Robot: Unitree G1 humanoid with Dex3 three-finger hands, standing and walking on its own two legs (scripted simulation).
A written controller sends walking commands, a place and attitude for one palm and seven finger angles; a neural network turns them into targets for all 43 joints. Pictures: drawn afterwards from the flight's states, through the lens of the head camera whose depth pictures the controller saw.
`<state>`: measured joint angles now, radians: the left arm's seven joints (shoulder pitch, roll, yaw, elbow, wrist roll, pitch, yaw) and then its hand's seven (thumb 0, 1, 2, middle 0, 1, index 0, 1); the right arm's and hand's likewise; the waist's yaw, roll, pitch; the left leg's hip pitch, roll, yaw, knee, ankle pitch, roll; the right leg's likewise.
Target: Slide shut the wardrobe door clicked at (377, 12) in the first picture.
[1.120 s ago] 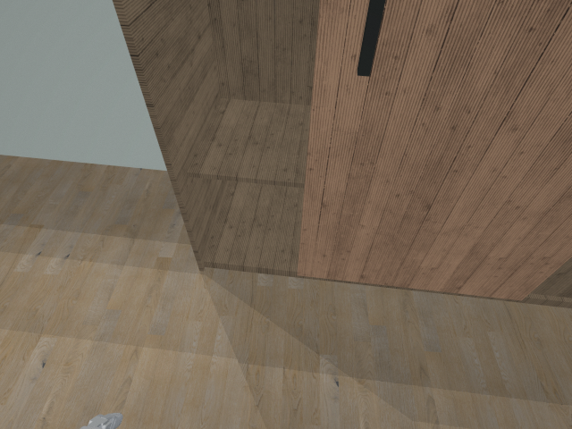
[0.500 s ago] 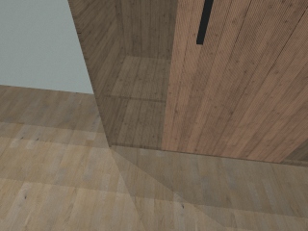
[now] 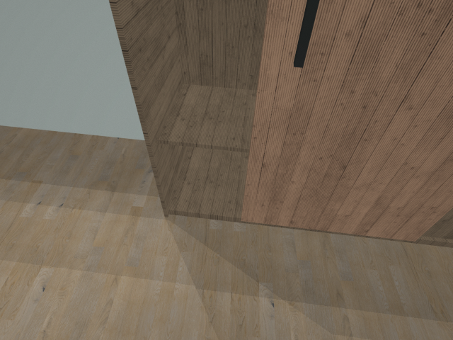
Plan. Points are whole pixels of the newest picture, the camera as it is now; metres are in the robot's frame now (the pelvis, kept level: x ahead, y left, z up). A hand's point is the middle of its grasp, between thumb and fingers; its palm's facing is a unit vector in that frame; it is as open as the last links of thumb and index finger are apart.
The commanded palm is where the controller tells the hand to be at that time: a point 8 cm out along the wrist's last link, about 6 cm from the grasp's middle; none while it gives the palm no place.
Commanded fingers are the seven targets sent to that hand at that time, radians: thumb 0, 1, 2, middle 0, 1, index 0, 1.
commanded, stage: look at it before walking up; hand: right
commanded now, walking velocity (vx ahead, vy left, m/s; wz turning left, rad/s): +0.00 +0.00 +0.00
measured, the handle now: (305, 26) +0.76 -0.14 +0.22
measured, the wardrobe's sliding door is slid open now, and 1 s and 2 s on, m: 0.38 0.38 0.38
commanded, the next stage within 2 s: take the last steps up to it in 0.52 s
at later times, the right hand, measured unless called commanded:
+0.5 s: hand out of the picture +0.07 -0.25 -0.16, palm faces -0.02 +0.95 -0.33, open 7.4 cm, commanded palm none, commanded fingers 0.00 -0.90 -0.90 0.20 0.30 0.20 0.30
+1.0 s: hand out of the picture +0.02 -0.21 -0.20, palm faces +0.08 +0.98 -0.16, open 7.4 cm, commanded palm none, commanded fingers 0.00 -0.90 -0.90 0.20 0.30 0.20 0.30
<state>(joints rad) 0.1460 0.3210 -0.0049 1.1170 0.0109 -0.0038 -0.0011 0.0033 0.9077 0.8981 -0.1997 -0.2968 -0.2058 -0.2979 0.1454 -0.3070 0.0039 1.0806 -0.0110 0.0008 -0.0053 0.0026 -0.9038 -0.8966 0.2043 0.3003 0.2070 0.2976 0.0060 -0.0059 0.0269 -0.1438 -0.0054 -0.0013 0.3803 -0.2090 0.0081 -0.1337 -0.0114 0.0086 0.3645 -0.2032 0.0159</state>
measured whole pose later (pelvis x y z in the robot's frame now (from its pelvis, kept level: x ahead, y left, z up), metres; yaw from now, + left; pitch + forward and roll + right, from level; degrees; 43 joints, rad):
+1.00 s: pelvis +0.07 -0.03 -0.02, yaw -3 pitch +0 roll +3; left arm 0.32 0.20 0.00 1.14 0.02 0.00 -0.01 0.00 0.91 0.90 -0.20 -0.30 -0.20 -0.30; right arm 0.37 -0.20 -0.02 1.11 -0.02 -0.01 0.00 0.00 -0.91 -0.90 0.20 0.30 0.21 0.30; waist -0.01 0.00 -0.01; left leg -0.11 0.00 0.04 0.50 -0.39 -0.02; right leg -0.22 -0.03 -0.03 0.65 -0.42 -0.02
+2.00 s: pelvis +0.29 -0.09 -0.01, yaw -1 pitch +0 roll +2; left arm 0.16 0.13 0.03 0.99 0.02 0.02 0.04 0.00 0.93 0.90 -0.20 -0.30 -0.20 -0.30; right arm 0.21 -0.21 -0.08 0.99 -0.02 0.07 -0.04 0.00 -0.91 -0.90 0.20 0.30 0.20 0.30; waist -0.02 0.05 0.10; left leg -0.45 -0.03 0.01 0.98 -0.49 0.00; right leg -0.29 -0.02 -0.06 0.58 -0.28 -0.05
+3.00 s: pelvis +0.29 -0.08 -0.01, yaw +0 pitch +1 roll -1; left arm 0.17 0.14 0.02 1.09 0.01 -0.02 0.04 0.00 0.92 0.90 -0.20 -0.30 -0.20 -0.30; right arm 0.33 -0.13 -0.02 1.16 -0.02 0.01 -0.05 0.00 -0.91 -0.90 0.20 0.30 0.20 0.30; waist -0.03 0.04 0.03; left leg -0.07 0.07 0.03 0.44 -0.38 -0.04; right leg -0.21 0.00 -0.10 0.49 -0.29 -0.02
